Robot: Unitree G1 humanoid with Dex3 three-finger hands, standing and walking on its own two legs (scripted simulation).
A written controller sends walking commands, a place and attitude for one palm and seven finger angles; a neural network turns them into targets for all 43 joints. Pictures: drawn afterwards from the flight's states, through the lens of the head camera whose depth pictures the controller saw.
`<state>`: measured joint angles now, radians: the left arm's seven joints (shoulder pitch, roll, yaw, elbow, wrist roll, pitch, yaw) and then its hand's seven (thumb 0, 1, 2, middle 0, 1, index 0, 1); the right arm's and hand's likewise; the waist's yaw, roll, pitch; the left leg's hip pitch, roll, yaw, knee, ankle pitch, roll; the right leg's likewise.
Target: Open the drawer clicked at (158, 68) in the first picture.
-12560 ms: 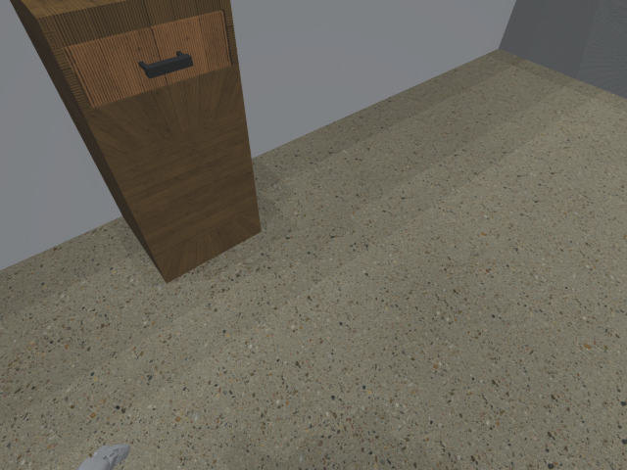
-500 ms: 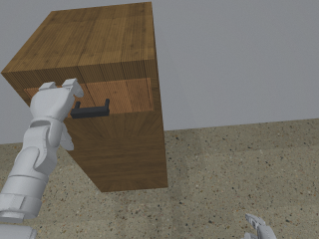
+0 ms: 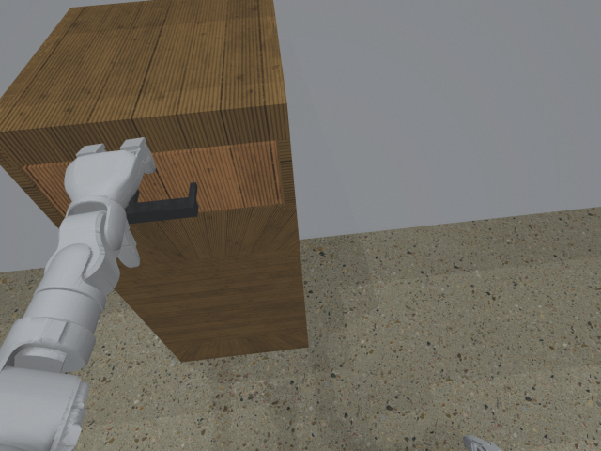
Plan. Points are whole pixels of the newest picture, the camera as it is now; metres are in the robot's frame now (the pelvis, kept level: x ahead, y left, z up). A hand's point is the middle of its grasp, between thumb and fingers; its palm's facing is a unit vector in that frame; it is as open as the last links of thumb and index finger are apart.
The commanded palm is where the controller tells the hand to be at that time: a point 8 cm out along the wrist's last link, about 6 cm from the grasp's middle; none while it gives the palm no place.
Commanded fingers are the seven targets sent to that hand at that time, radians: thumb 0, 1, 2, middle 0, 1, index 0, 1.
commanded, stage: move the hooked fingers above the handle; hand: left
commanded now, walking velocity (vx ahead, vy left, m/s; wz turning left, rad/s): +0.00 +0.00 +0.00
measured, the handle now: (162, 200) +0.48 +0.26 +0.05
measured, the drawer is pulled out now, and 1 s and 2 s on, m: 0.00 0.00 0.00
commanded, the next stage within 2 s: none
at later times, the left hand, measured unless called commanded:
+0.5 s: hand (143, 195) +0.43 +0.25 +0.11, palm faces +0.01 +0.00 -1.00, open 13.7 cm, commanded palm +0.40 +0.26 +0.16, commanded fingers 0.00 -0.50 0.30 -0.30 -1.20 -0.30 -1.20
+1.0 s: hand (147, 184) +0.43 +0.24 +0.12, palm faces +0.09 -0.01 -1.00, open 13.8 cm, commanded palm +0.40 +0.27 +0.16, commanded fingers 0.00 -0.50 0.30 -0.30 -1.20 -0.30 -1.20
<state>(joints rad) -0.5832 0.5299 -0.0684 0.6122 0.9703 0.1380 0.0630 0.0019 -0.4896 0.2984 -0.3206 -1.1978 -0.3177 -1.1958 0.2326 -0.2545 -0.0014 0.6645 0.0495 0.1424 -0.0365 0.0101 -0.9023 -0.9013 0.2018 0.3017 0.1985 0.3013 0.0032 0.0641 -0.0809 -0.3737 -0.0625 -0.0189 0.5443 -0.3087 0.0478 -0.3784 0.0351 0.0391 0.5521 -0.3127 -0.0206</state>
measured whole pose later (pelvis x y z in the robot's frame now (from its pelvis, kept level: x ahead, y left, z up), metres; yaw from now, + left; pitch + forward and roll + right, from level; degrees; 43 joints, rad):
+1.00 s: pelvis -0.01 -0.01 +0.00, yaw -1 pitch +9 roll +0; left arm -0.69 0.53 -0.02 0.78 1.00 -0.01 0.15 0.00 -0.49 0.30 -0.39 -1.25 -0.32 -1.21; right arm 0.25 -0.27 -0.02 0.68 0.05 0.13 -0.05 0.01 -0.90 -0.90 0.20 0.30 0.20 0.30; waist -0.02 0.06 -0.11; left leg -0.42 -0.04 0.00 0.56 -0.30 0.03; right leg -0.43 0.06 0.05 0.57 -0.30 -0.03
